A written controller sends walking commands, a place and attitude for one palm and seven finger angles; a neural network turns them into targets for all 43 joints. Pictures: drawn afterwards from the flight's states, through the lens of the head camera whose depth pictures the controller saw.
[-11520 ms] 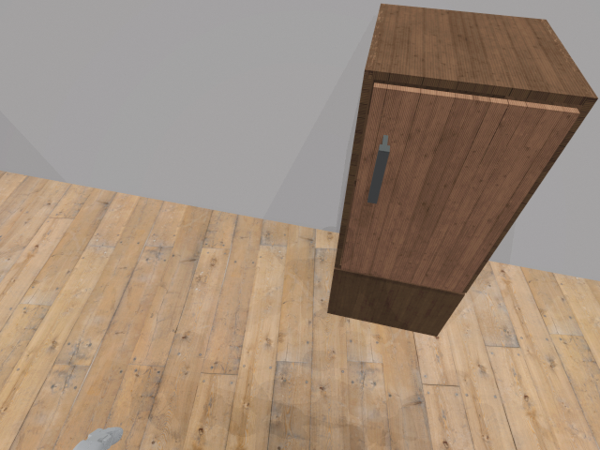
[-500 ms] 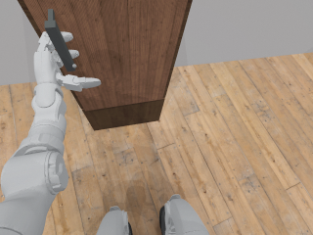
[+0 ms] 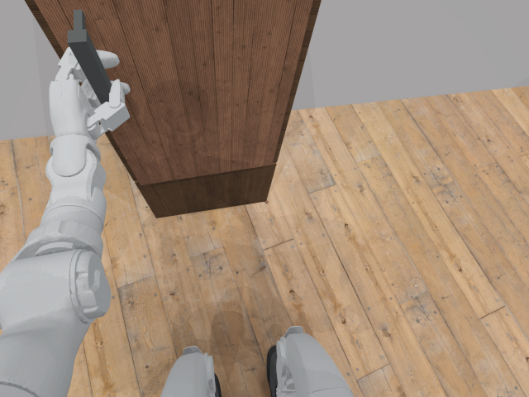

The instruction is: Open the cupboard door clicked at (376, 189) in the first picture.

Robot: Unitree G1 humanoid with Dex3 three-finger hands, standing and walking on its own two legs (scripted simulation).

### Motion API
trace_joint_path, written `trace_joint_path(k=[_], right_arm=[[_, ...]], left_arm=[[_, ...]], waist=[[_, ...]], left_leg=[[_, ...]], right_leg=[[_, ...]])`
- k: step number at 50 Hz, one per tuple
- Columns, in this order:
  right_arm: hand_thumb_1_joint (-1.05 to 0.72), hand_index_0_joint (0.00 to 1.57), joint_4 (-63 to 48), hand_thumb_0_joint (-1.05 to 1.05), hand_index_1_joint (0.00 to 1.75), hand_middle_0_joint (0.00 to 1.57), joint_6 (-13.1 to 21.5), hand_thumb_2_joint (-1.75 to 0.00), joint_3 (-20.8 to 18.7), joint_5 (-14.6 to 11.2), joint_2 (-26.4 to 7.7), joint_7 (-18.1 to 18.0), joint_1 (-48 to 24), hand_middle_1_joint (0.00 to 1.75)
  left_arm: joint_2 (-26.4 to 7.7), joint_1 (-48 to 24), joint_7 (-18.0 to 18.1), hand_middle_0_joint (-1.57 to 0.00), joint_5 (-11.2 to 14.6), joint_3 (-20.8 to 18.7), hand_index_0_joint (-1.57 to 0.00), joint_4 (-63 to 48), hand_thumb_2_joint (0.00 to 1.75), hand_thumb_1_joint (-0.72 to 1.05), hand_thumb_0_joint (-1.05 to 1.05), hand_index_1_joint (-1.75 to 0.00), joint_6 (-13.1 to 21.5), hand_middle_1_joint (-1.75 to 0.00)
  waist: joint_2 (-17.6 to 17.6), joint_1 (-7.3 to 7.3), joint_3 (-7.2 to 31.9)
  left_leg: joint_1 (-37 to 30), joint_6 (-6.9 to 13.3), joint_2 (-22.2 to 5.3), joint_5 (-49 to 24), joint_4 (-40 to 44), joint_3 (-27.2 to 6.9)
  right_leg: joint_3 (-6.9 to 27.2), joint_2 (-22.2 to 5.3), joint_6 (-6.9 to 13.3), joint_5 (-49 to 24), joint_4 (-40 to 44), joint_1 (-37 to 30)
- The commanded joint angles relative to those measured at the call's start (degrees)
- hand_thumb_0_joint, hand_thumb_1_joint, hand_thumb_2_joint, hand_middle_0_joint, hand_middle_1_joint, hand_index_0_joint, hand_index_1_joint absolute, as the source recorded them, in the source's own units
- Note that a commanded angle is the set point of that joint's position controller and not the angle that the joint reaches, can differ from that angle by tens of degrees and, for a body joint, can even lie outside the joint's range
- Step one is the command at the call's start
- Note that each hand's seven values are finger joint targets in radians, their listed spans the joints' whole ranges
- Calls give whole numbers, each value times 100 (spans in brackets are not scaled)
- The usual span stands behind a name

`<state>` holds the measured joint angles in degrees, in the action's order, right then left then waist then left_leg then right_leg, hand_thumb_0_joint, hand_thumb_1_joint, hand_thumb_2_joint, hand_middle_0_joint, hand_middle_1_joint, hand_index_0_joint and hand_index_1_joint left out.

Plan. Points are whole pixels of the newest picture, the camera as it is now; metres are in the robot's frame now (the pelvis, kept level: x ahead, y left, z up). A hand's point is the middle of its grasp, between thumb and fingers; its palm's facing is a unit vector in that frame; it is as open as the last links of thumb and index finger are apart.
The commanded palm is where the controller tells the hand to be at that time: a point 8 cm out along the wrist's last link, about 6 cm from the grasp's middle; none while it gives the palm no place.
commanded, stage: close the thumb around the handle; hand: left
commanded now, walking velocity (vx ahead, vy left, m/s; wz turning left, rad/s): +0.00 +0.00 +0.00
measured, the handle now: (98, 68) +0.58 +0.19 +0.06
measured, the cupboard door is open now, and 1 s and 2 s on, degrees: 1 37 47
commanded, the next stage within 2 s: pull the door open along its arc in 0.02 s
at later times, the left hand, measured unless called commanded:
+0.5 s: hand (129, 135) +0.48 +0.14 +0.05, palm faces +0.04 -1.00 -0.01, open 6.0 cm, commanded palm +0.42 +0.19 +0.05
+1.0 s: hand (208, 199) +0.37 +0.04 +0.06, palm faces +0.41 -0.91 -0.03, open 6.2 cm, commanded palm +0.30 +0.06 +0.05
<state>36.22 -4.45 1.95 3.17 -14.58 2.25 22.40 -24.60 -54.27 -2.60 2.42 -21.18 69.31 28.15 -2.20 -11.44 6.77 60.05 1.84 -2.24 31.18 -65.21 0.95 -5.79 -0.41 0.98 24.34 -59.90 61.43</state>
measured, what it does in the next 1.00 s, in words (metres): stands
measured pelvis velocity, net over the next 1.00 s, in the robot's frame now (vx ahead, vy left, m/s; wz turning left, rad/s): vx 0.01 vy -0.02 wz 0.03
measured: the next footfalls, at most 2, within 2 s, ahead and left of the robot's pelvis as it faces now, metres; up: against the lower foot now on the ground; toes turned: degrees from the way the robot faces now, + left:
none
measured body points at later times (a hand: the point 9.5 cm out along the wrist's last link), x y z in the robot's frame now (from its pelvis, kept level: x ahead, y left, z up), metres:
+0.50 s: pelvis +0.01 +0.00 +0.02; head +0.14 +0.01 +0.45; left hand +0.47 +0.20 +0.05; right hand +0.02 -0.25 -0.10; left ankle -0.01 +0.09 -0.65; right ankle +0.03 -0.12 -0.65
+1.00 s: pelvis +0.01 -0.02 +0.02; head +0.09 -0.03 +0.46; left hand +0.35 +0.09 +0.06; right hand +0.17 -0.22 -0.10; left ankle -0.01 +0.09 -0.65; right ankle +0.03 -0.12 -0.65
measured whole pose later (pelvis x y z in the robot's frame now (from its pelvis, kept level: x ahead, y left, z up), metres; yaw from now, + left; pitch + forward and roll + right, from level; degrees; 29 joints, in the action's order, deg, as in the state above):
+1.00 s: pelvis +0.01 -0.02 +0.02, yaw +2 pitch +19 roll +0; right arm 34.1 0.3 -0.4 6.1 -8.8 4.7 10.8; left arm 8.6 -14.7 39.5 -8.0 7.2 28.5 19.9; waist -1.7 -1.3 9.4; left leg 47.6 0.0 -1.4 30.0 -59.2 1.2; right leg -5.3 -0.9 2.6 25.5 -57.7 50.7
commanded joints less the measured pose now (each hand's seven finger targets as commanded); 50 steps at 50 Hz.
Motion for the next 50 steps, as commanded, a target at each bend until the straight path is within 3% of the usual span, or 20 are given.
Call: trace_joint_path(k=[1, 2, 4, 6, 7, 8, 14, 19, 24, 27, 28, 29, 31, 35, 37, 40, 43, 44, 46, 50], right_arm=[[-90, 20, -147, 0, 30, 20, 56, -90, -372, 40, -1054, -74, 1142, 30], [-90, 20, -163, 0, 30, 20, 46, -90, -375, 30, -1067, -81, 1159, 30], [-90, 20, -179, 0, 30, 20, 57, -90, -382, 44, -1046, -84, 1152, 30], [-90, 20, -189, 0, 30, 20, 56, -90, -402, 35, -1018, -62, 1139, 30], [-90, 20, -165, 0, 30, 20, 42, -90, -383, 30, -1063, -77, 1125, 30], [-90, 20, -207, 0, 30, 20, 27, -90, -368, 30, -1058, -76, 1147, 30], [-90, 20, -434, 0, 30, 20, 26, -90, -397, -32, -1000, -41, 1001, 30], [-90, 20, -615, 0, 30, 20, 28, -90, -458, -122, -941, 4, 850, 30], [-90, 20, -837, 0, 30, 20, 108, -90, -528, -212, -835, 78, 614, 30], [-90, 20, -848, 0, 30, 20, 181, -90, -547, -247, -765, 114, 449, 30], [-90, 20, -945, 0, 30, 20, 225, -90, -547, -203, -674, 111, 202, 30], [-90, 20, -935, 0, 30, 20, 288, -90, -517, -142, -633, 129, 143, 30], [-90, 20, -886, 0, 30, 20, 354, -90, -522, -97, -567, 186, 89, 30], [-90, 20, -912, 0, 30, 20, 461, -90, -574, 74, -453, 251, -86, 30], [-90, 20, -890, 0, 30, 20, 489, -90, -571, 132, -398, 277, -222, 30], [-90, 20, -863, 0, 30, 20, 536, -90, -565, 227, -315, 275, -483, 30], [-90, 20, -808, 0, 30, 20, 607, -90, -541, 330, -210, 235, -710, 30], [-90, 20, -823, 0, 30, 20, 633, -90, -543, 349, -196, 208, -746, 30], [-90, 20, -815, 0, 30, 20, 684, -90, -549, 358, -118, 186, -870, 30], [-90, 20, -891, 0, 30, 20, 765, -90, -494, 237, -43, 190, -1193, 30]], left_arm=[[-1087, -2726, -109, -40, -17, 24, -40, -1183, 90, 90, 0, -135, 378, -135], [-1257, -2653, -97, -40, -47, -91, -40, -1155, 90, 90, 0, -135, 370, -135], [-1120, -2775, -111, -40, -49, 19, -40, -1318, 90, 90, 0, -135, 402, -135], [-939, -2637, -131, -40, -47, 135, -40, -1398, 90, 90, 0, -135, 424, -135], [-1373, -2530, -115, -40, -65, -196, -40, -1222, 90, 90, 0, -135, 402, -135], [-1364, -2341, -121, -40, -50, -211, -40, -1196, 90, 90, 0, -135, 371, -135], [-1024, -1439, -249, -40, 129, -98, -40, -1649, 90, 90, 0, -135, 390, -135], [-571, -316, -248, -40, 348, 58, -40, -2235, 90, 90, 0, -135, 317, -135], [69, 1145, -107, -40, 483, 415, -40, -3334, 90, 90, 0, -135, 288, -135], [554, 1661, 51, -40, 548, 729, -40, -3791, 90, 90, 0, -135, 253, -135], [710, 1684, 845, -40, 879, 43, -40, -4100, 90, 90, 0, -135, 236, -135], [1043, 1873, 1271, -40, 667, 456, -40, -4214, 90, 90, 0, -135, 228, -135], [1557, 2215, 1777, -40, 479, 809, -40, -4349, 90, 90, 0, -135, 188, -135], [2280, 2394, 2843, -40, -80, 1396, -40, -4913, 90, 90, 0, -135, 198, -135], [2755, 2457, 3335, -40, -360, 1777, -40, -4978, 90, 90, 0, -135, 116, -135], [3223, 2500, 3969, -40, -822, 2199, -40, -4974, 90, 90, 0, -135, -45, -135], [3624, 2406, 4303, -40, -1280, 2607, -40, -4983, 90, 90, 0, -135, -237, -135], [3705, 2468, 4313, -40, -1368, 2760, -40, -5096, 90, 90, 0, -135, -272, -135], [3969, 2715, 4306, -40, -1476, 3080, -40, -5276, 90, 90, 0, -135, -348, -135], [4410, 3383, 4153, -40, -1101, 3529, -40, -5677, 90, 90, 0, -135, -603, -135]], waist=[[-666, -204, 2930], [-569, -139, 2979], [-666, -181, 3094], [-864, -120, 3264], [-780, -57, 3101], [-584, -43, 3111], [-662, 232, 3261], [-211, 403, 3124], [-250, 713, 3010], [51, 695, 2560], [-20, 1017, 2460], [-43, 945, 2348], [51, 911, 2256], [145, 943, 2537], [105, 917, 2410], [435, 891, 2330], [411, 872, 2329], [545, 846, 2368], [442, 899, 2545], [561, 967, 2532]], left_leg=[[-1888, -96, 113, -2794, 623, -432], [-1812, -92, 121, -2761, 636, -435], [-1942, -80, 122, -2847, 621, -434], [-2190, -134, 113, -3094, 613, -442], [-2000, -121, 104, -2987, 595, -422], [-1902, -97, 117, -2955, 627, -410], [-2034, -105, 132, -3122, 769, -310], [-1995, -87, 133, -3227, 952, -210], [-2196, -121, 117, -3645, 1155, -109], [-2107, -127, 106, -3473, 1257, -48], [-1931, -195, 147, -3258, 1335, 7], [-1934, -234, 142, -3118, 1344, -25], [-2054, -287, 110, -3257, 1339, -46], [-2196, -297, 120, -3428, 1242, -5], [-2199, -310, 128, -3324, 1245, -18], [-2059, -278, 154, -2938, 1245, -54], [-2074, -255, 182, -2667, 1223, -43], [-2082, -242, 182, -2672, 1212, -56], [-2229, -240, 185, -2741, 1205, -15], [-2360, -238, 210, -2658, 1298, -24]], right_leg=[[341, 272, -11, -2017, 462, -1573], [355, 269, 1, -2026, 452, -1689], [354, 267, 7, -2108, 431, -1682], [324, 270, 12, -2165, 427, -1599], [342, 270, 12, -2121, 428, -1628], [359, 281, 0, -2178, 433, -1807], [367, 286, 28, -2429, 473, -2175], [352, 300, 15, -2691, 600, -2589], [325, 268, 30, -2934, 670, -2853], [288, 256, 5, -2889, 760, -2859], [225, 257, 20, -2720, 795, -2916], [190, 253, 25, -2576, 747, -2807], [145, 219, 33, -2527, 728, -2684], [173, 168, 62, -2754, 641, -2820], [152, 147, 72, -2641, 649, -2726], [119, 148, 89, -2397, 667, -2695], [95, 133, 122, -2161, 682, -2613], [102, 138, 135, -2203, 728, -2659], [118, 108, 151, -2318, 732, -2779], [120, 82, 148, -2396, 907, -3113]])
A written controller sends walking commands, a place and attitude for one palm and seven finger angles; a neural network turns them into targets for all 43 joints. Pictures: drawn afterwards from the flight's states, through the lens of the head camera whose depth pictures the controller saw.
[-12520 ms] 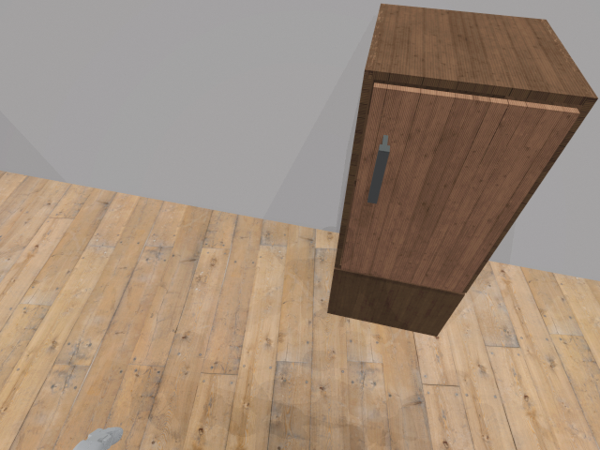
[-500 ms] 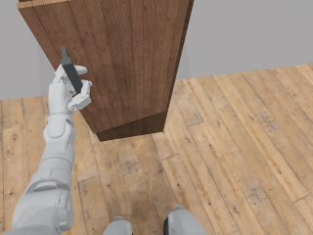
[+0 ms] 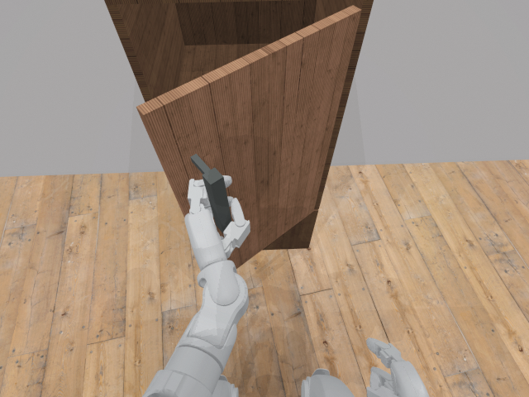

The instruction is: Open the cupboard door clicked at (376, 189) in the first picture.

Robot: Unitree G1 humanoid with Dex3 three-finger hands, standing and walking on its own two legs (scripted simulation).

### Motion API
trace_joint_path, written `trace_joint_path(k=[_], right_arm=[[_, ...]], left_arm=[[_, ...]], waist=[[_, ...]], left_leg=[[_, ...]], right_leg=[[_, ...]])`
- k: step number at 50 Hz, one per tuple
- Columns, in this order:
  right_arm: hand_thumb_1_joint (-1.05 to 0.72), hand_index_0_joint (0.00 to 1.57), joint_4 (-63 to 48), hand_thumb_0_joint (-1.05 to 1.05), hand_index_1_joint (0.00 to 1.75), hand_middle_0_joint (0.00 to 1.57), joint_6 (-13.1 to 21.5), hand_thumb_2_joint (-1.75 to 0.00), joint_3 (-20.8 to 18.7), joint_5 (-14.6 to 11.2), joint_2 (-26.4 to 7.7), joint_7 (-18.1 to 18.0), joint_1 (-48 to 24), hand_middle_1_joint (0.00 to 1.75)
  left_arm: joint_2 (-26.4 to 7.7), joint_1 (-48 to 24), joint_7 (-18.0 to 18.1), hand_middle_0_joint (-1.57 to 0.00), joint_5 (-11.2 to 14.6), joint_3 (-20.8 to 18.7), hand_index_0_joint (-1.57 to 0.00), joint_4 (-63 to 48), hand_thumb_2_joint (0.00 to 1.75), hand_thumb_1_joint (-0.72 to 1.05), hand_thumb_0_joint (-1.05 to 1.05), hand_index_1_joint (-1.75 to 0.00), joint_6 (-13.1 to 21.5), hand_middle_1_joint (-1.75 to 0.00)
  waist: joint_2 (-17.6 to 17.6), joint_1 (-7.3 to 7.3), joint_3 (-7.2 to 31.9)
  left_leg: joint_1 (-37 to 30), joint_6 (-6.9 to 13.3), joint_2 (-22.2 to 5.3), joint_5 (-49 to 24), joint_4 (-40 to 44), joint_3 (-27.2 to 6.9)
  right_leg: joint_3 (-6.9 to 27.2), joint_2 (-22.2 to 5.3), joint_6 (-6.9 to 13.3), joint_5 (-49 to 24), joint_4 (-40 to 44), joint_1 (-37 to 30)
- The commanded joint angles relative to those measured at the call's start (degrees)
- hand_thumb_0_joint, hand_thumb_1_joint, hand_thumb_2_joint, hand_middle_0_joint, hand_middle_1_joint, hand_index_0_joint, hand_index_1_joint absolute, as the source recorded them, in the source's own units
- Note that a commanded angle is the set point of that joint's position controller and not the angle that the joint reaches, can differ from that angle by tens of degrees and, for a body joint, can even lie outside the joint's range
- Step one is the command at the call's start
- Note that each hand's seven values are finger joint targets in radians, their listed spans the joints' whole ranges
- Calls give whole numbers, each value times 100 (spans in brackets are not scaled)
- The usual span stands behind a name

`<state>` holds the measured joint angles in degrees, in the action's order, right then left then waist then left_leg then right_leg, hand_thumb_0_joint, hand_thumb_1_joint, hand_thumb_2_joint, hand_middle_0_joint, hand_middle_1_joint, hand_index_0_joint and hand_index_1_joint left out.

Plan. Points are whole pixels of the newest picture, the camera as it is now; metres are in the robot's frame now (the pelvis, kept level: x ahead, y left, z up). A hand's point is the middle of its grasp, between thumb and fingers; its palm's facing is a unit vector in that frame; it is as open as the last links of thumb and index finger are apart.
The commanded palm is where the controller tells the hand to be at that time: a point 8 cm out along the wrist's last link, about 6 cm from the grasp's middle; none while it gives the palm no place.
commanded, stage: pull the door open along its arc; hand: left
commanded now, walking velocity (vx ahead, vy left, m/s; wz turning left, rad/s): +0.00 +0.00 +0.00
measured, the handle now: (212, 195) +0.41 +0.10 +0.05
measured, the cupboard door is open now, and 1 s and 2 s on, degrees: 37 47 49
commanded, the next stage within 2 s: open thumb and fingers to let go in 0.22 s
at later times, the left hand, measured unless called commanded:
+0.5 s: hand (267, 240) +0.34 +0.01 +0.04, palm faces +0.41 -0.91 -0.08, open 6.6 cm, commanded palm +0.28 +0.05 +0.04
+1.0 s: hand (263, 246) +0.33 +0.02 +0.04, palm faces +0.37 -0.92 -0.07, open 14.2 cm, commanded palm +0.28 +0.05 +0.04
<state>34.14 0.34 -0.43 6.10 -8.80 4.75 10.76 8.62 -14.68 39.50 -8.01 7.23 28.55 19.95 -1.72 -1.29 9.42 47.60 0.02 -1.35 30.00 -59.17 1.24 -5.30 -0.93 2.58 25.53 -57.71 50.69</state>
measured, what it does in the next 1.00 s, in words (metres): stands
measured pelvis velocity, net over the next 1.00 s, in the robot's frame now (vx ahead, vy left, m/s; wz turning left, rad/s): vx -0.02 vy -0.03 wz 0.02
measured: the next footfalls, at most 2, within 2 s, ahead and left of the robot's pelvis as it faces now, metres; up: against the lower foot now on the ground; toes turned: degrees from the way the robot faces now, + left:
none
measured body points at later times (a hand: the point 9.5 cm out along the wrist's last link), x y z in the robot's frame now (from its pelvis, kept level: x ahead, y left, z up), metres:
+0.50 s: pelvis -0.01 -0.05 +0.00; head +0.06 -0.08 +0.45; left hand +0.31 +0.06 +0.04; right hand +0.18 -0.26 -0.11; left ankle -0.02 +0.12 -0.67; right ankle +0.02 -0.10 -0.67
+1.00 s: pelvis -0.02 -0.03 +0.00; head +0.04 -0.06 +0.44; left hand +0.30 +0.06 +0.04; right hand +0.13 -0.26 -0.12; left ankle -0.02 +0.12 -0.67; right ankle +0.02 -0.10 -0.67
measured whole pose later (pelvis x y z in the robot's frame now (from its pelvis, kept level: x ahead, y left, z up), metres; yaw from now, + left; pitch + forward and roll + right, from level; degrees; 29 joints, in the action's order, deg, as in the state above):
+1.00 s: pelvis -0.02 -0.03 +0.00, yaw +1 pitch +16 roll +2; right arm 36.8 3.8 -0.9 5.2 -10.7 1.1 10.9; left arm 7.8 -10.1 39.7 -6.1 10.1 25.3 17.1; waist -2.2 -2.4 9.1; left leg 46.5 -2.8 -0.1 27.6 -58.3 -2.2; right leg -6.5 -0.8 5.2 25.0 -59.1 50.2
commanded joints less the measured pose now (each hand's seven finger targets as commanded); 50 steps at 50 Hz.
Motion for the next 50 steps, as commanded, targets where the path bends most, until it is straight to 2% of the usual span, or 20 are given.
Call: trace_joint_path(k=[1, 3, 7, 8, 11, 13, 14, 15, 16, 20, 22, 24, 27, 30, 34, 36, 39, 42, 46, 50], right_arm=[[-90, 20, -693, 0, 30, 20, 294, -90, -239, -78, -605, -61, -107, 30], [-90, 20, -692, 0, 30, 20, 345, -90, -192, -99, -560, -61, -223, 30], [-90, 20, -756, 0, 30, 20, 465, -90, -109, -134, -457, 11, -453, 30], [-90, 20, -778, 0, 30, 20, 481, -90, -96, -147, -451, 28, -507, 30], [-90, 20, -758, 0, 30, 20, 459, -90, -66, -156, -479, -52, -519, 30], [-90, 20, -739, 0, 30, 20, 461, -90, -40, -150, -491, -126, -527, 30], [-90, 20, -743, 0, 30, 20, 472, -90, -55, -151, -516, -170, -519, 30], [-90, 20, -700, 0, 30, 20, 468, -90, -59, -146, -495, -208, -554, 30], [-90, 20, -620, 0, 30, 20, 457, -90, -37, -147, -505, -271, -563, 30], [-90, 20, -566, 0, 30, 20, 511, -90, -48, -110, -457, -332, -610, 30], [-90, 20, -557, 0, 30, 20, 534, -90, -84, -83, -458, -327, -566, 30], [-90, 20, -578, 0, 30, 20, 548, -90, -116, -49, -484, -336, -471, 30], [-90, 20, -564, 0, 30, 20, 531, -90, -165, -59, -517, -353, -400, 30], [-90, 20, -568, 0, 30, 20, 529, -90, -191, -74, -557, -377, -371, 30], [-90, 20, -583, 0, 30, 20, 544, -90, -202, -90, -584, -424, -395, 30], [-90, 20, -561, 0, 30, 20, 564, -90, -202, -79, -583, -420, -352, 30], [-90, 20, -553, 0, 30, 20, 593, -90, -203, -78, -610, -433, -341, 30], [-90, 20, -563, 0, 30, 20, 616, -90, -197, -82, -609, -425, -333, 30], [-90, 20, -575, 0, 30, 20, 629, -90, -198, -85, -598, -399, -348, 30], [-90, 20, -522, 0, 30, 20, 678, -90, -171, -67, -606, -374, -376, 30]], left_arm=[[1105, -453, -82, -40, -19, 753, -40, -1696, 90, 90, 0, -135, 167, -135], [1222, -235, -90, -40, 52, 878, -40, -1826, 90, 90, 0, -135, 67, -135], [1547, 704, -146, -40, 132, 1193, -40, -2252, 90, 90, 0, -135, -149, -135], [1497, 1018, -169, -40, 157, 1157, -40, -2328, 90, 90, 0, -135, -213, -135], [1101, 583, -154, -40, 87, 920, -40, -2226, 90, 90, 0, -135, -327, -135], [880, 222, -134, -40, 68, 728, -40, -1996, 90, 90, 0, -135, -340, -135], [681, -95, -96, -40, 72, 597, -40, -2099, 90, 90, 0, -135, -319, -135], [617, -297, -71, -40, 75, 495, -40, -1988, 90, 90, 0, -135, -310, -135], [352, -778, -3, -40, 89, 218, -40, -1825, 90, 90, 0, -135, -269, -135], [473, -638, 34, -38, 202, 80, -38, -1589, 78, 62, 0, -132, -190, -132], [569, -609, 72, -37, 228, 82, -37, -1729, 72, 48, 0, -130, -115, -130], [540, -551, 14, -36, 133, 138, -36, -1726, 66, 34, 0, -129, -53, -129], [455, -564, -82, -35, 86, 176, -35, -1845, 57, 13, 0, -127, 47, -127], [388, -657, -120, -33, 83, 177, -33, -1917, 48, -8, 0, -124, 104, -124], [360, -717, -128, -31, 107, 166, -31, -1828, 36, -36, 0, -122, 118, -122], [441, -792, -101, -30, 101, 242, -30, -1805, 30, -50, 0, -120, 116, -120], [420, -858, -73, -29, 98, 208, -29, -1706, 30, -50, 0, -115, 122, -115], [411, -839, -23, -27, 138, 148, -27, -1704, 30, -50, 0, -100, 116, -100], [549, -732, 36, -23, 80, 239, -23, -1603, 30, -50, 0, -80, 69, -80], [728, -1162, 138, -20, 47, 369, -20, -1379, 30, -50, 0, -60, 45, -60]], waist=[[484, -24, 2142], [576, -26, 2033], [590, 91, 1919], [614, 132, 1851], [607, 38, 1548], [768, -20, 1299], [988, -50, 1334], [989, -70, 1281], [1050, -144, 1200], [1001, -55, 1431], [858, -20, 1754], [1050, -81, 1893], [919, -134, 1975], [839, -167, 1918], [1070, -205, 1783], [952, -201, 1766], [1101, -198, 1712], [978, -135, 1821], [855, -98, 1760], [772, -202, 1469]], left_leg=[[-1088, -62, 135, -2410, 723, -48], [-1078, -52, 161, -2279, 740, -70], [-1047, -80, 208, -2236, 735, -82], [-1027, -95, 216, -2180, 742, -75], [-829, -88, 278, -1804, 685, -91], [-633, -76, 334, -1470, 633, -116], [-540, -67, 350, -1337, 605, -145], [-427, -73, 363, -1187, 558, -156], [-288, -65, 370, -1059, 500, -181], [-83, -89, 392, -916, 439, -213], [-63, -110, 395, -1066, 397, -215], [2, -94, 382, -1150, 361, -233], [135, -102, 379, -1090, 306, -242], [149, -88, 363, -1000, 320, -252], [206, -68, 357, -871, 323, -275], [153, -60, 357, -865, 350, -254], [164, -51, 348, -854, 368, -272], [132, -50, 370, -835, 396, -224], [-46, -38, 360, -928, 460, -170], [-206, -8, 334, -848, 494, -171]], right_leg=[[87, 120, -11, -2442, 721, -2072], [103, 95, -29, -2420, 792, -2131], [120, 37, -52, -2663, 850, -2323], [134, 9, -65, -2690, 887, -2374], [363, -91, -129, -2431, 1042, -2257], [583, -177, -209, -2078, 1231, -2163], [735, -225, -246, -1872, 1343, -2222], [913, -291, -289, -1691, 1433, -2215], [1063, -351, -329, -1504, 1494, -2179], [1313, -462, -379, -1423, 1552, -2387], [1293, -466, -368, -1809, 1402, -2553], [1238, -459, -388, -2108, 1290, -2618], [1396, -536, -429, -2268, 1276, -2718], [1381, -523, -405, -1996, 1290, -2606], [1417, -514, -403, -1592, 1397, -2500], [1340, -492, -375, -1458, 1369, -2411], [1277, -448, -353, -1300, 1377, -2318], [1252, -431, -337, -1154, 1361, -2357], [994, -316, -248, -1041, 1275, -2162], [720, -190, -168, -529, 1246, -1676]])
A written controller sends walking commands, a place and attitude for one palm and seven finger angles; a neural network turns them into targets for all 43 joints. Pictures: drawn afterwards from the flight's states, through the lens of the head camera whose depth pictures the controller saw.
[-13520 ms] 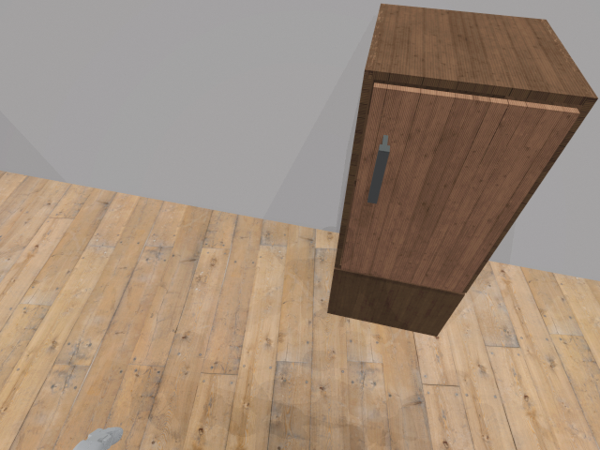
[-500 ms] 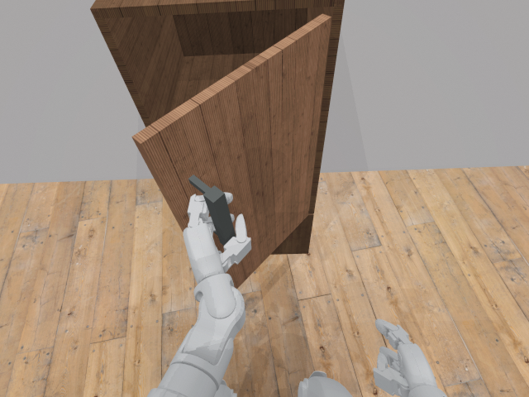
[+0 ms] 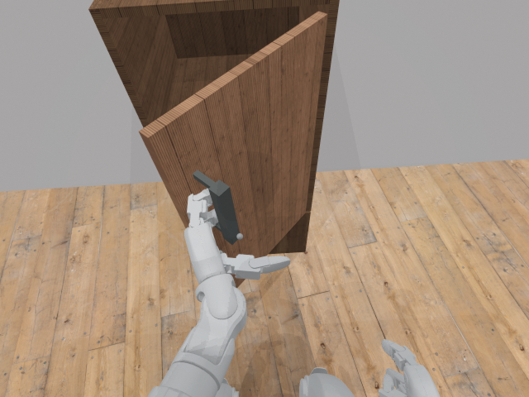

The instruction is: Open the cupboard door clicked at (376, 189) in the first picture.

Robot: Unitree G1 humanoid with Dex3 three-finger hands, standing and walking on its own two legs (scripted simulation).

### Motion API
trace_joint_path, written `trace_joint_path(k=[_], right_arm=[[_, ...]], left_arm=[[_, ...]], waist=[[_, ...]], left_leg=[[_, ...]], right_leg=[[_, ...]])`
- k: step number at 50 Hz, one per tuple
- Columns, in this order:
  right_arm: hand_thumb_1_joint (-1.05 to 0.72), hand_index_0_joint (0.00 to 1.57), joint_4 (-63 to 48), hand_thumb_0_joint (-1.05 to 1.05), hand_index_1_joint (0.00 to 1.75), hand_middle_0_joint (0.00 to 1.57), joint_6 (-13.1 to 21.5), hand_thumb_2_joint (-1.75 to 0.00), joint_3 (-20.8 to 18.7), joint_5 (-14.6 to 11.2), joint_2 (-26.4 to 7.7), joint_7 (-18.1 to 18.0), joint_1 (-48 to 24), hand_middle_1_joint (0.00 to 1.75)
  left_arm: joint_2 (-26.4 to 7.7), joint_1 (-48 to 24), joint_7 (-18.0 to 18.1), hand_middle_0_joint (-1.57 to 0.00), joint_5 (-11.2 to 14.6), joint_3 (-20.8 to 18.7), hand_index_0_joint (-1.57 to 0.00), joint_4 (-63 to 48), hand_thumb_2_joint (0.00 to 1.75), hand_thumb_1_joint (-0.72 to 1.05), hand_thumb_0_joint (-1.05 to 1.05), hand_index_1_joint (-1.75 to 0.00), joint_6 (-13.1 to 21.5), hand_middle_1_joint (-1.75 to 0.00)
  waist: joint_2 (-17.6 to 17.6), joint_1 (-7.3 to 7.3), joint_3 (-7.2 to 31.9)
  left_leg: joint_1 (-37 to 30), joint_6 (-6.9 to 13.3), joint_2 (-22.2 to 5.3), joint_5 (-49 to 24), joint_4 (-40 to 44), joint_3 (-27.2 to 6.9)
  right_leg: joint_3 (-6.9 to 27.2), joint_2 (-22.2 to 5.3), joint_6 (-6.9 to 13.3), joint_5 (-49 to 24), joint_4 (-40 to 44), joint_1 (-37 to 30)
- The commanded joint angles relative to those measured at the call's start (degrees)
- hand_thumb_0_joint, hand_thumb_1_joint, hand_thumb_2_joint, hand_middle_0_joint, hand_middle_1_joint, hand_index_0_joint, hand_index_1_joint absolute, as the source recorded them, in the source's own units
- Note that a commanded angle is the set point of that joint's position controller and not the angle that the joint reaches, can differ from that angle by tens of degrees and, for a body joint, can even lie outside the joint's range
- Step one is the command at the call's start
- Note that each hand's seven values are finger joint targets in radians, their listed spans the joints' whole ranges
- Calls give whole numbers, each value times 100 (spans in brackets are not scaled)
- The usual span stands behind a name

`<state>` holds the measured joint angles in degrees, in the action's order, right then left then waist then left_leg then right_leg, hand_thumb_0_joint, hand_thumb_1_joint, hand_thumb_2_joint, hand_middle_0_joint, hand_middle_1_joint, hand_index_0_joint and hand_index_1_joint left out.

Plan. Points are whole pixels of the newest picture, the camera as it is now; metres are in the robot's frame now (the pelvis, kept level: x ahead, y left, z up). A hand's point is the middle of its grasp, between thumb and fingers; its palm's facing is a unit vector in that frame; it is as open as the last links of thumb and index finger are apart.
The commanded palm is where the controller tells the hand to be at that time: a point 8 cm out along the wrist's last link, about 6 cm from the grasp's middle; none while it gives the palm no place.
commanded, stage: open thumb and fingers to let go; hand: left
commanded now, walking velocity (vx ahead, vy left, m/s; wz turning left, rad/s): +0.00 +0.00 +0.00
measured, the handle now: (217, 208) +0.40 +0.08 +0.05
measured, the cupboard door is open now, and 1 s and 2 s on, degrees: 47 49 49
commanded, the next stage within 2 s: slide the hand sideways off the handle in 0.14 s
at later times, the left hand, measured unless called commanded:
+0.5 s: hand (240, 257) +0.31 +0.04 +0.04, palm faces -0.13 -0.99 +0.02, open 16.4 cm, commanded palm +0.29 +0.09 +0.04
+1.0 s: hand (217, 285) +0.27 +0.07 +0.05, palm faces -0.02 -1.00 +0.03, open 16.3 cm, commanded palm +0.24 +0.12 +0.04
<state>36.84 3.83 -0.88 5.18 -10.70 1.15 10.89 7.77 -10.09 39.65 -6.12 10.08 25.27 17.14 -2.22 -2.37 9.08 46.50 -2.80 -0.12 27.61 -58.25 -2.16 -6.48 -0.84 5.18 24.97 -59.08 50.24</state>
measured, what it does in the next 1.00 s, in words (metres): stands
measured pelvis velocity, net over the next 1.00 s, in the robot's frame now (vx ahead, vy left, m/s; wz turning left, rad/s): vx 0.00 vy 0.04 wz -0.03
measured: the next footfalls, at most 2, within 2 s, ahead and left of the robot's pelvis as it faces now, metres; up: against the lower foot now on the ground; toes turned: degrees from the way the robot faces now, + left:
none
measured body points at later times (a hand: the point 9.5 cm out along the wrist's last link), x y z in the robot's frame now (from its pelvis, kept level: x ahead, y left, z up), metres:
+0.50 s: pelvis -0.01 +0.04 -0.01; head +0.06 +0.02 +0.44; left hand +0.31 +0.09 +0.04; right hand +0.14 -0.19 -0.12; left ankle +0.01 +0.15 -0.67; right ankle +0.04 -0.06 -0.67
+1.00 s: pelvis +0.00 +0.04 -0.01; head +0.06 +0.03 +0.44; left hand +0.26 +0.12 +0.05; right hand +0.18 -0.18 -0.10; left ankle +0.01 +0.15 -0.67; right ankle +0.04 -0.06 -0.67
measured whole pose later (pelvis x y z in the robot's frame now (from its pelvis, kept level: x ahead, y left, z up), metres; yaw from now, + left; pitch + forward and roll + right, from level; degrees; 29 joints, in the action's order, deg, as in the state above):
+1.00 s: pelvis +0.00 +0.04 -0.01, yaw -2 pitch +14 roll +0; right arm 26.5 2.4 1.0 1.6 -11.3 1.9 13.3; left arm 2.4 10.7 15.0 -3.5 17.1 5.9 22.0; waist -1.8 -0.2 8.0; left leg 45.5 0.7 0.8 30.8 -62.5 0.2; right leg -4.0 -1.7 1.8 26.2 -61.5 49.0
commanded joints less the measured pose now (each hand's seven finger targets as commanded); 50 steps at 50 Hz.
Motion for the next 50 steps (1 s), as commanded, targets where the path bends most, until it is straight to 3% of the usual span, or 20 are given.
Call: trace_joint_path(k=[1, 4, 6, 12, 13, 14, 15, 16, 17, 19, 20, 22, 24, 29, 31, 34, 41, 45, 47, 50], right_arm=[[-90, 20, -798, 0, 30, 20, 336, -90, -128, 29, -424, -6, -410, 30], [-90, 20, -792, 0, 30, 20, 342, -90, -127, 48, -432, -4, -410, 30], [-90, 20, -782, 0, 30, 20, 316, -90, -122, 45, -410, 23, -428, 30], [-90, 20, -743, 0, 30, 20, 280, -90, -92, 70, -409, 76, -486, 30], [-90, 20, -686, 0, 30, 20, 208, -90, -149, 32, -646, 55, 74, 30], [-90, 20, -868, 0, 30, 20, 201, -90, -211, -18, -645, 30, 164, 30], [-90, 20, -901, 0, 30, 20, 205, -90, -209, -41, -615, 9, 148, 30], [-90, 20, -970, 0, 30, 20, 223, -90, -206, -77, -608, 7, 122, 30], [-90, 20, -1035, 0, 30, 20, 246, -90, -187, -131, -605, 12, 149, 30], [-90, 20, -1158, 0, 30, 20, 272, -90, -137, -246, -612, 5, 126, 30], [-90, 20, -1216, 0, 30, 20, 282, -90, -114, -284, -612, -3, 67, 30], [-90, 20, -1340, 0, 30, 20, 261, -90, -102, -352, -654, -8, 19, 30], [-90, 20, -1454, 0, 30, 20, 233, -90, -110, -344, -693, 13, 27, 30], [-90, 20, -1544, 0, 30, 20, 109, -90, -140, -258, -695, 147, 109, 30], [-90, 20, -1580, 0, 30, 20, 82, -90, -158, -248, -667, 186, 101, 30], [-90, 20, -1660, 0, 30, 20, 55, -90, -147, -282, -669, 167, 25, 30], [-90, 20, -1793, 0, 30, 20, 66, -90, -81, -332, -624, 36, -19, 30], [-90, 20, -1834, 0, 30, 20, 145, -90, -75, -336, -611, 28, 23, 30], [-90, 20, -1892, 0, 30, 20, 159, -90, -73, -353, -617, 36, -4, 30], [-90, 20, -1947, 0, 30, 20, 155, -90, -49, -349, -641, 2, -20, 30]], left_arm=[[785, -1624, 143, -19, -122, 31, -19, -1041, 30, -50, 0, -55, 328, -55], [782, -1713, 199, -17, -132, -9, -17, -969, 30, -50, 0, -40, 306, -40], [831, -1667, 216, -15, -123, 1, -15, -931, 30, -50, 0, -30, 275, -30], [1045, -2041, 298, -15, -113, 63, -15, -701, 30, -50, 0, -30, 190, -30], [587, -1849, -965, -15, -807, 1605, -15, -1047, 30, -50, 0, -30, 462, -30], [198, -2210, -1589, -15, -574, 1183, -15, -1436, 30, -50, 0, -30, 785, -30], [30, -2056, -1968, -15, -494, 1107, -15, -1387, 30, -50, 0, -30, 1001, -30], [28, -1947, -2299, -15, -382, 1185, -15, -1596, 30, -50, 0, -30, 1140, -30], [134, -1793, -2649, -15, -220, 1293, -15, -1532, 30, -50, 0, -30, 1217, -30], [301, -1746, -2935, -15, 217, 1209, -15, -1507, 30, -50, 0, -30, 1219, -30], [408, -1795, -2955, -15, 469, 1149, -15, -1537, 30, -50, 0, -30, 1177, -30], [328, -1279, -2843, -15, 796, 798, -15, -1477, 30, -50, 0, -30, 1001, -30], [219, -1017, -2590, -15, 815, 582, -15, -1623, 30, -50, 0, -30, 901, -30], [11, -413, -2005, -15, 81, 551, -15, -1700, 30, -50, 0, -30, 879, -30], [53, -254, -1914, -15, -157, 690, -15, -1868, 30, -50, 0, -30, 920, -30], [-15, -109, -1965, -15, -149, 737, -15, -2110, 30, -50, 0, -30, 904, -30], [-143, 538, -2253, -15, 198, 719, -15, -2749, 30, -50, 0, -30, 836, -30], [-83, 901, -2417, -15, 190, 912, -15, -3166, 30, -50, 0, -30, 907, -30], [-133, 1421, -2512, -15, 212, 903, -15, -3200, 30, -50, 0, -30, 880, -30], [-348, 1471, -2599, -15, 152, 822, -15, -3319, 30, -50, 0, -30, 795, -30]], waist=[[791, -27, 1570], [823, -7, 1714], [611, 51, 1724], [498, 29, 1661], [849, -596, 1393], [631, -435, 1969], [600, -300, 2191], [411, -272, 2306], [530, -307, 2092], [379, -280, 1725], [281, -271, 1575], [592, -90, 1505], [806, 41, 1626], [948, 118, 1464], [793, 123, 1456], [600, 132, 1392], [687, 136, 1283], [562, 84, 1231], [522, 141, 1125], [567, 109, 949]], left_leg=[[-111, 273, 216, -606, 418, 171], [-197, 281, 212, -752, 427, 173], [-289, 265, 202, -856, 461, 190], [-378, 260, 176, -925, 483, 156], [-478, 382, 137, -994, 340, 154], [-470, 415, 184, -1252, 262, 157], [-475, 417, 196, -1376, 241, 163], [-545, 414, 187, -1426, 209, 162], [-547, 414, 173, -1326, 227, 129], [-629, 402, 156, -1047, 350, 88], [-644, 382, 153, -888, 417, 74], [-589, 354, 156, -748, 571, 58], [-583, 342, 166, -894, 654, 33], [-357, 345, 130, -978, 538, 76], [-333, 331, 119, -897, 509, 100], [-385, 336, 118, -762, 547, 115], [-406, 346, 129, -661, 611, 105], [-503, 334, 108, -886, 547, 50], [-461, 317, 112, -859, 541, 63], [-340, 334, 129, -646, 507, 50]], right_leg=[[803, -175, -407, -394, 1344, -1624], [680, -110, -377, -590, 1231, -1631], [577, -74, -338, -716, 1136, -1582], [383, 15, -294, -693, 963, -1311], [520, -36, -317, -1325, 857, -1190], [583, -104, -279, -1780, 703, -1502], [637, -117, -278, -2077, 587, -1777], [656, -120, -279, -2190, 532, -1802], [606, -110, -277, -2042, 550, -1696], [511, -50, -257, -1453, 664, -1388], [472, -27, -273, -1150, 727, -1251], [420, 13, -284, -812, 830, -1361], [362, 30, -282, -864, 769, -1495], [384, 22, -267, -923, 577, -1302], [405, 17, -248, -850, 540, -1250], [422, 35, -225, -698, 629, -1250], [441, 38, -270, -695, 744, -1462], [388, 36, -269, -931, 623, -1357], [389, 42, -267, -924, 623, -1345], [420, 19, -282, -705, 635, -1229]])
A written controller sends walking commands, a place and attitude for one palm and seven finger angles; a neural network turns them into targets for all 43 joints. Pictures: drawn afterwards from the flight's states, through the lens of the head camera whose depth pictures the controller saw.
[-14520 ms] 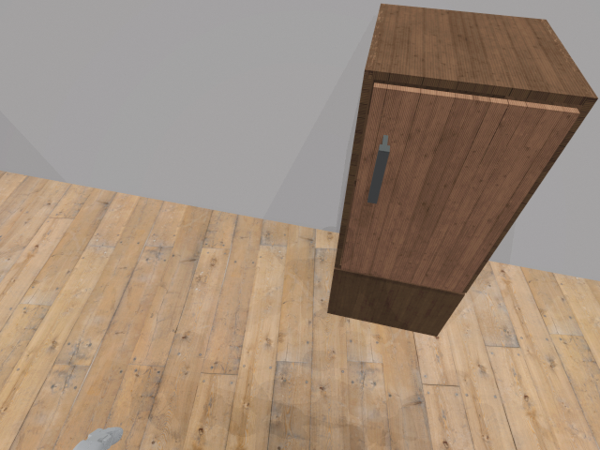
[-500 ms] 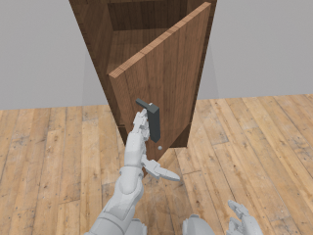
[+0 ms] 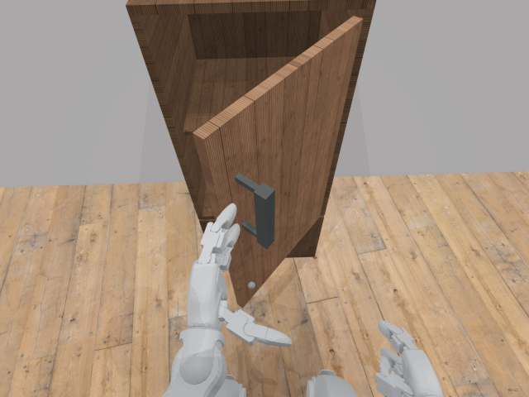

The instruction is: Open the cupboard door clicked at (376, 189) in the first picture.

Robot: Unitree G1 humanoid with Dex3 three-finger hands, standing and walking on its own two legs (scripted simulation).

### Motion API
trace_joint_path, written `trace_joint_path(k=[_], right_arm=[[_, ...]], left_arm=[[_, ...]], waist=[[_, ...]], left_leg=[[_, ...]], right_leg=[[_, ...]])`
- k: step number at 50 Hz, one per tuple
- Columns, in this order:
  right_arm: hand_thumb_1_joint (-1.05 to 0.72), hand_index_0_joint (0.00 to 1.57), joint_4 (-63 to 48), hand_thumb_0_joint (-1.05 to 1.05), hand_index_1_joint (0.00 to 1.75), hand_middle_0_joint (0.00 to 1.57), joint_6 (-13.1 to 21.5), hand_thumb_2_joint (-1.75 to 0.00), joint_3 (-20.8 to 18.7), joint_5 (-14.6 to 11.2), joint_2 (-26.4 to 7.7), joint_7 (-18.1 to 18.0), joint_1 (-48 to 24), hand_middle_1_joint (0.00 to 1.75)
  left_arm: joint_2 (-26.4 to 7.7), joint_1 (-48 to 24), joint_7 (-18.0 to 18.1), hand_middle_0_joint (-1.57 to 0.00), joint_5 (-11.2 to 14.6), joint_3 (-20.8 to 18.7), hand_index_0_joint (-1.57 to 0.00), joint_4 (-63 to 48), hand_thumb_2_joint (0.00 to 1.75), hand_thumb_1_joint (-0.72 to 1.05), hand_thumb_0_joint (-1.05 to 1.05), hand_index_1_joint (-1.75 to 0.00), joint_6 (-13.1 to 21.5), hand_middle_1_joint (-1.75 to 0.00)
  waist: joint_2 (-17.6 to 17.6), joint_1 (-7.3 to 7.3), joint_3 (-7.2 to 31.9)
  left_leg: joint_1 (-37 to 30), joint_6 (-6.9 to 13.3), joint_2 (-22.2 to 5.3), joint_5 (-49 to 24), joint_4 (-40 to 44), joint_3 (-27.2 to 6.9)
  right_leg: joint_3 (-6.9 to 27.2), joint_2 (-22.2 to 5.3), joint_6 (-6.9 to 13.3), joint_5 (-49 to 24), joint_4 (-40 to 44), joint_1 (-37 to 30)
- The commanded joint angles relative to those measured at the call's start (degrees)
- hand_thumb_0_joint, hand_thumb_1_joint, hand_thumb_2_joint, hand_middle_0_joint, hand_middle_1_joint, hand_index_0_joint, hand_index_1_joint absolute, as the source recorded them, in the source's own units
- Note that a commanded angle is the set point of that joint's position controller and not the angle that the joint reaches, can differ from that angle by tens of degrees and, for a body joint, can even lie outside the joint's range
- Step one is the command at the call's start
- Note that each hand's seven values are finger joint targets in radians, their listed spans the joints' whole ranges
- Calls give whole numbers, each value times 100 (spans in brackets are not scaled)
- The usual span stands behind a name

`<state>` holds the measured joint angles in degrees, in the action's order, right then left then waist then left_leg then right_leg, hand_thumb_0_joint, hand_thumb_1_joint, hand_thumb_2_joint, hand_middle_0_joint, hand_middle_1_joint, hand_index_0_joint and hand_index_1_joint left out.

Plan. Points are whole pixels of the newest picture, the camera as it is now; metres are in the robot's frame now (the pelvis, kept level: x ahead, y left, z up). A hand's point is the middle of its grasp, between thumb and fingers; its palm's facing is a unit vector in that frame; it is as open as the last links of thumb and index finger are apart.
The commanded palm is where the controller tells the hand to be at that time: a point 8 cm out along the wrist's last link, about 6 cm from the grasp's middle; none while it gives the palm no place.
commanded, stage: slide the hand sideways off the handle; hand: left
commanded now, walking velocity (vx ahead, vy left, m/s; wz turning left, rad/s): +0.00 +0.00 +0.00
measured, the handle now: (255, 212) +0.38 +0.04 +0.05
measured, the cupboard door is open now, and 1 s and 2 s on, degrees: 49 49 49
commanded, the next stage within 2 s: draw the hand back to the body in 0.44 s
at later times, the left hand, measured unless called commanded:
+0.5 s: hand (221, 318) +0.23 +0.07 +0.04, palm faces +0.03 -1.00 -0.01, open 16.3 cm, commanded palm +0.20 +0.13 +0.04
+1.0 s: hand (149, 314) +0.21 +0.14 +0.11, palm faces +0.06 -1.00 -0.05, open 16.3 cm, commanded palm +0.18 +0.20 +0.13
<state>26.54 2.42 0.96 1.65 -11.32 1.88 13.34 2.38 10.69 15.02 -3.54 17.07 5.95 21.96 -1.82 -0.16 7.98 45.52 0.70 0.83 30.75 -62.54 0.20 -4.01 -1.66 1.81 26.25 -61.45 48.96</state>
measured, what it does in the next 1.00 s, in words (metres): stands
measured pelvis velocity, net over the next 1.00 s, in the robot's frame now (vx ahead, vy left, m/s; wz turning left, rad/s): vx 0.02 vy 0.00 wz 0.01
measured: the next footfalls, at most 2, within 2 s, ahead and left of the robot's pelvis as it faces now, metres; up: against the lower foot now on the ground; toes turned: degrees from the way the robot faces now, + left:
none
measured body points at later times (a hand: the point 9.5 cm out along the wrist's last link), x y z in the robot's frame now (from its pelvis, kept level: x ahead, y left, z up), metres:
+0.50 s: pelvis +0.01 -0.02 -0.01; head +0.08 -0.03 +0.43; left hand +0.22 +0.13 +0.04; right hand +0.20 -0.24 -0.10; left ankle +0.00 +0.11 -0.66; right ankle +0.04 -0.10 -0.66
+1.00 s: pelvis +0.02 +0.00 +0.02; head +0.04 -0.01 +0.47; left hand +0.20 +0.19 +0.12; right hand +0.20 -0.23 -0.04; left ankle +0.00 +0.11 -0.66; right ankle +0.04 -0.10 -0.66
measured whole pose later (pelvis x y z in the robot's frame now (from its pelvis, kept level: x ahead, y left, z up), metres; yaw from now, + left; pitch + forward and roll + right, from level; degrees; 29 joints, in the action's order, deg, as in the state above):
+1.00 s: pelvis +0.02 +0.00 +0.02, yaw +1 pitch +9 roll -1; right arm 22.8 6.4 1.9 -1.5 -13.3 -3.0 17.3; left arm -9.4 34.0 -2.9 9.2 0.6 -20.5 14.0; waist -2.9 0.5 8.1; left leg 36.7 0.3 -0.1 30.4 -57.7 -1.8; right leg -5.9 -0.5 1.9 25.6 -55.0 38.8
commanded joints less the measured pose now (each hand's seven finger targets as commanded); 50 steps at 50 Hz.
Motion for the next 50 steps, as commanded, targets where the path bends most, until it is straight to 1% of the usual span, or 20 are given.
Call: trace_joint_path(k=[1, 5, 8, 10, 11, 13, 15, 17, 20, 24, 27, 30, 34, 35, 36, 39, 41, 45, 48, 50], right_arm=[[-90, 20, -924, 0, 30, 20, 296, -90, -232, 14, -566, -83, -239, 30], [-90, 20, -993, 0, 30, 20, 293, -90, -222, 17, -547, -166, -263, 30], [-90, 20, -1056, 0, 30, 20, 345, -90, -218, 3, -514, -188, -251, 30], [-90, 20, -1075, 0, 30, 20, 391, -90, -224, -9, -517, -196, -218, 30], [-90, 20, -1100, 0, 30, 20, 413, -90, -223, -15, -506, -191, -216, 30], [-90, 20, -1093, 0, 30, 20, 430, -90, -232, -11, -531, -204, -177, 30], [-90, 20, -1090, 0, 30, 20, 448, -90, -222, -6, -562, -207, -166, 30], [-90, 20, -1087, 0, 30, 20, 471, -90, -234, -5, -567, -221, -125, 30], [-90, 20, -1127, 0, 30, 20, 478, -90, -235, -22, -580, -256, -180, 30], [-90, 20, -1136, 0, 30, 20, 568, -90, -242, -31, -578, -310, -187, 30], [-90, 20, -1070, 0, 30, 20, 653, -90, -267, -39, -581, -313, -130, 30], [-90, 20, -1208, 0, 30, 20, 640, -90, -297, -80, -613, -327, -71, 30], [-90, 20, -1325, 0, 30, 20, 488, -90, -272, -189, -621, -390, -13, 30], [-90, 20, -1360, 0, 30, 20, 473, -90, -242, -210, -618, -405, -9, 30], [-90, 20, -1370, 0, 30, 20, 464, -90, -231, -228, -619, -428, -26, 30], [-90, 20, -1370, 0, 30, 20, 484, -90, -189, -263, -672, -517, -125, 30], [-90, 20, -1394, 0, 30, 20, 553, -90, -165, -257, -694, -536, -103, 30], [-90, 20, -1366, 0, 30, 20, 684, -90, -149, -271, -696, -537, -64, 30], [-90, 20, -1330, 0, 30, 20, 790, -90, -145, -301, -698, -536, -23, 30], [-90, 20, -1304, 0, 30, 20, 822, -90, -124, -331, -711, -537, -60, 30]], left_arm=[[192, -555, -159, -15, -147, 138, -15, -1412, 30, -50, 0, -30, 287, -30], [-139, -300, -291, -15, -58, -209, -15, -1709, 30, -50, 0, -30, 232, -30], [-31, 110, -409, -15, 108, -161, -15, -2014, 30, -50, 0, -30, 242, -30], [-95, 418, -480, -15, 215, -241, -15, -2226, 30, -50, 0, -30, 284, -30], [-89, 658, -537, -15, 253, -213, -15, -2346, 30, -50, 0, -30, 302, -30], [-247, 950, -646, -15, 260, -307, -15, -2404, 30, -50, 0, -30, 331, -30], [-320, 967, -756, -15, 228, -277, -15, -2413, 30, -50, 0, -30, 345, -30], [-478, 1308, -885, -15, 264, -468, -15, -2362, 30, -50, 0, -30, 346, -30], [-655, 1447, -1078, -15, 401, -713, -15, -2470, 30, -50, 0, -30, 356, -30], [-683, 1116, -1195, -15, 586, -784, -15, -2907, 30, -50, 0, -30, 491, -30], [-636, 1272, -1231, -15, 663, -773, -15, -2947, 30, -50, 0, -30, 616, -30], [-1037, 1574, -1278, -15, 726, -1077, -15, -3533, 30, -50, 0, -30, 549, -30], [-1235, 2120, -1394, -15, 794, -1345, -15, -3456, 30, -50, 0, -30, -4, -30], [-1136, 2089, -1440, -15, 835, -1253, -15, -3471, 30, -50, 0, -30, -132, -30], [-1126, 2124, -1477, -15, 902, -1293, -15, -3452, 30, -50, 0, -30, -251, -30], [-1252, 2073, -1602, -15, 1104, -1561, -15, -3337, 30, -50, 0, -30, -477, -30], [-1324, 1961, -1679, -15, 1165, -1626, -15, -3593, 30, -50, 0, -30, -465, -30], [-1524, 2003, -1764, -15, 1258, -1861, -15, -3980, 30, -50, 0, -30, -351, -30], [-1615, 2074, -1817, -15, 1369, -1983, -15, -4252, 32, -47, 0, -30, -309, -30], [-1654, 2082, -1864, -15, 1402, -2020, -15, -4223, 34, -40, 0, -30, -390, -30]], waist=[[560, -114, 1047], [567, -9, 1276], [543, 2, 1392], [615, 12, 1502], [518, 31, 1490], [636, 0, 1422], [646, -98, 1191], [728, -60, 1108], [648, -44, 1055], [444, -82, 1312], [407, -105, 1507], [248, 56, 1857], [489, 65, 1432], [558, 5, 1189], [601, 12, 1020], [933, -32, 509], [651, -24, 475], [142, 47, 626], [-142, 77, 720], [-142, 59, 496]], left_leg=[[-220, -7, 47, -989, 909, -189], [-138, -6, 89, -1013, 825, -151], [-196, -6, 99, -1228, 768, -133], [-197, -8, 92, -1376, 735, -142], [-180, -9, 102, -1399, 724, -129], [-72, -1, 97, -1409, 660, -128], [75, 16, 93, -1288, 577, -157], [237, 6, 98, -1189, 521, -157], [414, 7, 116, -1060, 418, -131], [425, 8, 128, -1126, 255, -151], [359, 0, 120, -1216, 180, -175], [52, 17, 125, -1491, 382, -141], [-98, 40, 119, -1492, 721, -132], [-115, 45, 118, -1387, 801, -126], [-108, 40, 121, -1242, 873, -127], [-62, 45, 109, -913, 960, -157], [-245, 49, 111, -864, 1038, -134], [-652, 38, 82, -1098, 1265, -166], [-971, 18, 55, -1311, 1425, -186], [-1013, 5, 23, -1321, 1559, -240]], right_leg=[[184, 93, 50, -884, 861, -1112], [273, 74, 37, -951, 842, -1300], [278, 81, 21, -1277, 816, -1426], [277, 85, 8, -1496, 776, -1551], [289, 78, 2, -1572, 771, -1591], [342, 63, -26, -1698, 773, -1612], [377, 50, -45, -1578, 764, -1430], [451, 26, -64, -1535, 778, -1463], [599, -10, -80, -1326, 848, -1467], [648, -18, -84, -1353, 753, -1457], [588, 1, -88, -1488, 630, -1378], [574, 9, -78, -1807, 694, -1800], [521, 50, -117, -1824, 1053, -2087], [491, 49, -142, -1676, 1155, -2028], [499, 49, -151, -1427, 1279, -2011], [603, 39, -186, -679, 1680, -1915], [583, 46, -161, -459, 1743, -1865], [385, 120, -84, -693, 1661, -2006], [220, 176, -60, -1016, 1610, -2076], [123, 205, -53, -979, 1641, -2047]])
